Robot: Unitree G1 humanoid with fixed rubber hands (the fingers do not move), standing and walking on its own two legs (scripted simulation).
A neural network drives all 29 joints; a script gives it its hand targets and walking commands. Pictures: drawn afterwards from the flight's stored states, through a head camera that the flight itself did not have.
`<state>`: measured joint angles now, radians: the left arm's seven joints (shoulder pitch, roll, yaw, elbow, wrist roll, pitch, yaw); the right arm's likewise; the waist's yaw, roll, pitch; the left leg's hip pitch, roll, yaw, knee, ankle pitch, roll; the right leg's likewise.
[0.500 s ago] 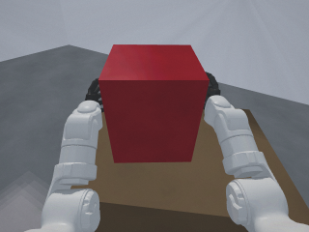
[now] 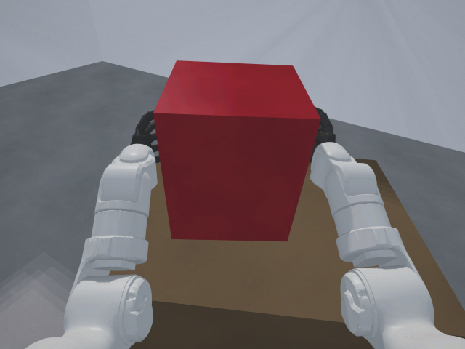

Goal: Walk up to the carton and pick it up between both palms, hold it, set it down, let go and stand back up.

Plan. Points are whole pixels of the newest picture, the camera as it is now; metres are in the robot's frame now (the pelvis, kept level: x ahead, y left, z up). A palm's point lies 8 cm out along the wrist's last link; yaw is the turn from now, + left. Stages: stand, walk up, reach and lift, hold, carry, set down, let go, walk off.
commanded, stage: hold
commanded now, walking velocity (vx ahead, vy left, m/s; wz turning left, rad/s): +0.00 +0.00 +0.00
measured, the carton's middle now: (232, 152) +0.41 +0.02 +0.21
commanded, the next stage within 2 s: none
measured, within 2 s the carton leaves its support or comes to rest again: neither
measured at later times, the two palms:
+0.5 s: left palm (142, 154) +0.37 +0.16 +0.23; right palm (324, 151) +0.38 -0.14 +0.24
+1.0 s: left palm (139, 155) +0.36 +0.17 +0.22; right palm (321, 150) +0.38 -0.13 +0.24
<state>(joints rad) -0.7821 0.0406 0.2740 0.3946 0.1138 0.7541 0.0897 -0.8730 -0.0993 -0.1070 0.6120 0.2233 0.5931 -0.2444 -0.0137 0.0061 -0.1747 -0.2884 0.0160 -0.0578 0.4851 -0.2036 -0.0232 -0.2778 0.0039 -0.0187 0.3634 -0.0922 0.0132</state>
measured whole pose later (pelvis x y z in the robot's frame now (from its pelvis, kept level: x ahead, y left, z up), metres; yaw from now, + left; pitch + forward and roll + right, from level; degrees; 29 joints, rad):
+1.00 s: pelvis +0.00 +0.00 +0.00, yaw +0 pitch -1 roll -1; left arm -0.75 0.04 0.27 0.37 0.12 0.77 0.08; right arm -0.87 -0.10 -0.08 0.61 0.23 0.60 -0.25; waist -0.01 0.01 -0.17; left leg -0.27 0.02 -0.06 0.48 -0.20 -0.02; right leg -0.26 0.00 -0.02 0.36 -0.09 0.01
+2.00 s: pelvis +0.00 +0.00 +0.00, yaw +0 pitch -1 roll -1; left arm -0.77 0.04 0.27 0.37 0.13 0.77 0.08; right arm -0.87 -0.10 -0.09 0.61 0.23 0.60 -0.25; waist -0.01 0.01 -0.18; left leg -0.27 0.02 -0.06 0.48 -0.20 -0.02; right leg -0.26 0.00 -0.02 0.36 -0.09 0.01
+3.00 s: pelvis +0.00 +0.00 +0.00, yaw +0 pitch -1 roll -2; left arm -0.80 0.04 0.28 0.41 0.13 0.75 0.08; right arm -0.87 -0.10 -0.11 0.61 0.22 0.59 -0.24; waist -0.02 0.01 -0.17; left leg -0.26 0.02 -0.06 0.48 -0.21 -0.02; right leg -0.24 0.00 -0.02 0.36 -0.09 0.01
